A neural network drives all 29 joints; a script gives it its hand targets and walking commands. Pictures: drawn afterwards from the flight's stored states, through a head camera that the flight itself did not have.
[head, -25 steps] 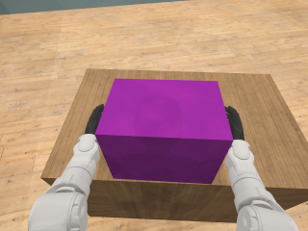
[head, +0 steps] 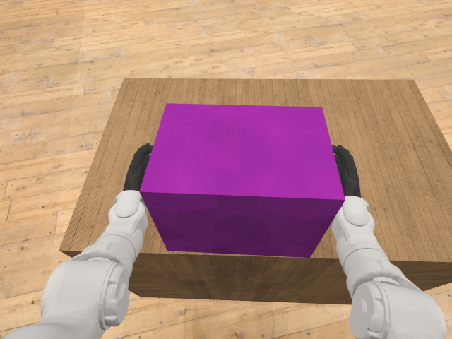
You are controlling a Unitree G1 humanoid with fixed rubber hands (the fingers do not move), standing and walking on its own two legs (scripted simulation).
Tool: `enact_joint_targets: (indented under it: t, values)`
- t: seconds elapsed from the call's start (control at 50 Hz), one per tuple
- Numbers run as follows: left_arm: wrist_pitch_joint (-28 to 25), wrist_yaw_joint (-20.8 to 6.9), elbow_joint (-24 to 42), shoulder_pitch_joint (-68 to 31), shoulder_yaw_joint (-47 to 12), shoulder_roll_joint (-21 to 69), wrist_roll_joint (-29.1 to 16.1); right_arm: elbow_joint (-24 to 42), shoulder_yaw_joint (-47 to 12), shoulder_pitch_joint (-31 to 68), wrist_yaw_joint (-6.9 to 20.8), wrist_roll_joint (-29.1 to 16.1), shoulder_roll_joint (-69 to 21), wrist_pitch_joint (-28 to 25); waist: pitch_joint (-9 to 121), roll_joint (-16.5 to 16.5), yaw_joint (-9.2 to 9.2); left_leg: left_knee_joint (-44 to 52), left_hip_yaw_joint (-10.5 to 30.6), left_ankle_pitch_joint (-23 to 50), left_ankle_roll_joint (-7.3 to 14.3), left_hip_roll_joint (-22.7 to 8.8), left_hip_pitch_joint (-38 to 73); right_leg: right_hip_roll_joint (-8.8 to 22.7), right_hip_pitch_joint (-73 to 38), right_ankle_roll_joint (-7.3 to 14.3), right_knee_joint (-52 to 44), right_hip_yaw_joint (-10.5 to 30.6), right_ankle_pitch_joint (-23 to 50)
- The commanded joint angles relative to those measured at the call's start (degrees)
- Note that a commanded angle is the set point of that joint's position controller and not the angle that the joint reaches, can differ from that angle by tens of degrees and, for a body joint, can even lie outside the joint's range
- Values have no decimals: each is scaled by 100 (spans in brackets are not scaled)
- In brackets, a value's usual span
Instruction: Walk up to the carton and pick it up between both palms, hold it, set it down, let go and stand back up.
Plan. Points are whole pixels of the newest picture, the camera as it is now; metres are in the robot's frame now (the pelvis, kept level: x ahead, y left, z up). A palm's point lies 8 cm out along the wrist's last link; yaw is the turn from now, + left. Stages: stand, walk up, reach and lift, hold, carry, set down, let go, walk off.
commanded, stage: set down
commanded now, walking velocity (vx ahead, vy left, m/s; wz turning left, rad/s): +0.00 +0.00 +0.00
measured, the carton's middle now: (240, 182) +0.43 -0.01 -0.02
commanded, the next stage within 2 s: none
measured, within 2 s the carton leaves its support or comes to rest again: neither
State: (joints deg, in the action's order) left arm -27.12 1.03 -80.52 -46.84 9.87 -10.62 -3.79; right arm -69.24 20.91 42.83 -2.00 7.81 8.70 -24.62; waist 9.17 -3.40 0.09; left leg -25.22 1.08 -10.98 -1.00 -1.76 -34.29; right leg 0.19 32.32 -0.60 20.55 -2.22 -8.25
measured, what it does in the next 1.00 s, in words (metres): stands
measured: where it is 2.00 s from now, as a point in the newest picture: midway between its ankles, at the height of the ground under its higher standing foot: outside the picture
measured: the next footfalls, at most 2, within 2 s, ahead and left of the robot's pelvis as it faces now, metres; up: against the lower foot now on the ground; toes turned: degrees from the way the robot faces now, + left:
none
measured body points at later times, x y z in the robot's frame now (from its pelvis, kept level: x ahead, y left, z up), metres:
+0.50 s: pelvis -0.01 +0.00 -0.01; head +0.10 -0.01 +0.43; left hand +0.42 +0.19 +0.00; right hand +0.41 -0.20 +0.01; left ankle -0.01 +0.12 -0.74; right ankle -0.01 -0.13 -0.74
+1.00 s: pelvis -0.03 +0.00 -0.01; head +0.10 -0.01 +0.42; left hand +0.42 +0.19 +0.00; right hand +0.41 -0.21 +0.00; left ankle -0.01 +0.12 -0.74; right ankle -0.01 -0.13 -0.74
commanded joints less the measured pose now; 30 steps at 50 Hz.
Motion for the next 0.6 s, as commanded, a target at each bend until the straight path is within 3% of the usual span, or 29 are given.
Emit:
enact_joint_targets:
  t: [0.0,0.06,0.08,0.1,0.12,0.14,0.18,0.2,0.22,0.26,0.28,0.3,0.32,0.34,0.36,0.38,0.4,0.42,0.44,0.46,0.5,0.52,0.54,0.58]
  values:
    - [-556,-848,636,-3577,-909,3088,558,264,-1547,2988,879,674,-3230,-312,3605,429,-188,-203,-436,2481,-247,191,1401,-10,-2153,-149,446,-204,2667]
    - [-657,-812,660,-3767,-678,2721,641,-88,-1516,2824,949,676,-3207,-315,3691,492,-46,-215,-413,2292,-197,145,1300,-48,-2183,-142,534,-128,2642]
    - [-622,-831,574,-3660,-697,2750,694,-119,-1429,2787,959,600,-3267,-331,3423,327,-84,-185,-476,2296,-223,157,1280,-32,-2102,-127,540,-182,2432]
    - [-652,-845,437,-3530,-722,2701,628,-92,-1450,2771,919,679,-3139,-382,3380,465,-77,-247,-414,2268,-192,158,1108,-66,-2089,-127,564,-147,2486]
    - [-673,-855,527,-3532,-831,2802,668,-211,-1409,2691,910,654,-3145,-400,3266,291,-179,-235,-416,2412,-218,112,1397,-91,-1829,-151,494,-227,2263]
    - [-701,-851,432,-3646,-716,2763,631,-71,-1373,2843,909,749,-3105,-455,3414,378,-66,-289,-439,2153,-211,152,1345,-109,-1717,-138,453,-209,2005]
    - [-762,-863,347,-3573,-779,2776,639,-332,-1201,2754,899,782,-3190,-447,3203,241,-118,-181,-515,1811,-194,132,1025,-45,-1727,-56,459,-173,1743]
    - [-740,-865,328,-3659,-696,2553,710,-415,-1168,2672,904,834,-3117,-391,3053,215,-147,-151,-535,1802,-212,148,995,0,-1733,-111,457,-162,1819]
    - [-714,-870,111,-3483,-628,2505,674,-258,-1262,2918,913,701,-2984,-413,2954,382,-46,-262,-495,1555,-145,196,912,-2,-1806,-94,458,-158,1763]
    - [-731,-868,115,-3657,-604,2453,760,-448,-1193,2883,929,783,-3000,-449,3239,320,-91,-257,-493,1753,-131,201,1027,-32,-1710,-168,546,-159,2041]
    - [-779,-866,-67,-3582,-597,2441,724,-441,-1293,2929,946,752,-2951,-465,3124,348,14,-228,-483,1660,-108,178,784,-10,-1815,-151,589,-131,2036]
    - [-806,-877,32,-3669,-691,2492,664,-465,-1018,2937,930,895,-3024,-499,3333,382,-165,-260,-488,1558,-128,194,890,-36,-1657,-132,595,-192,1811]
    - [-866,-845,60,-3586,-476,2508,784,-451,-1077,2791,944,871,-3083,-510,3347,278,-43,-242,-564,1346,-143,164,839,-28,-1622,-147,573,-136,1653]
    - [-810,-872,-174,-3542,-357,2442,886,-413,-1014,2924,952,944,-2978,-452,3029,407,-65,-194,-514,1106,-61,183,649,-48,-1593,-146,586,-192,1348]
    - [-819,-846,-120,-3587,-406,2380,861,-487,-991,2791,994,952,-2933,-446,3133,248,-2,-193,-565,1115,-98,146,762,-27,-1447,-68,589,-188,1258]
    - [-798,-848,-137,-3485,-466,2459,828,-583,-1012,2705,991,949,-2840,-449,3005,344,-167,-199,-468,1440,-102,121,970,-32,-1292,-78,510,-254,1356]
    - [-798,-854,24,-3621,-473,2294,719,-621,-884,2652,987,1006,-2862,-388,3094,294,-126,-228,-494,1350,-127,126,1041,-67,-1306,-76,464,-288,1245]
    - [-733,-824,34,-3655,-483,2248,781,-685,-753,2687,989,1048,-2723,-352,2920,206,-228,-224,-453,1298,-206,169,1112,-82,-1150,-70,428,-313,1012]
    - [-685,-822,-147,-3567,-410,2261,821,-757,-671,2818,1016,957,-2741,-340,2908,55,-150,-292,-478,1289,-203,145,1198,-83,-957,-3,397,-299,858]
    - [-736,-802,54,-3648,-545,2381,794,-688,-761,2730,1016,981,-2750,-419,2955,59,-241,-400,-435,1421,-216,122,1218,-59,-839,32,509,-347,950]
    - [-737,-780,-161,-3647,-437,2296,825,-651,-680,2984,1037,1033,-2679,-491,3104,239,-207,-384,-448,1363,-162,113,1266,-111,-685,-29,418,-299,840]
    - [-725,-780,-363,-3418,-370,2214,946,-634,-689,2934,1051,1024,-2666,-492,3095,192,-8,-330,-507,1472,-157,101,1213,-98,-799,-26,466,-332,1093]
    - [-702,-796,-307,-3357,-427,2279,872,-657,-878,2724,1072,892,-2762,-481,2892,141,-49,-349,-536,1556,-150,91,1033,-53,-1010,-7,570,-285,1192]
    - [-775,-838,-281,-3626,-347,2355,878,-704,-637,2798,1021,1066,-2735,-471,3034,175,-263,-411,-495,1676,-177,120,1089,-59,-1034,34,574,-308,1404]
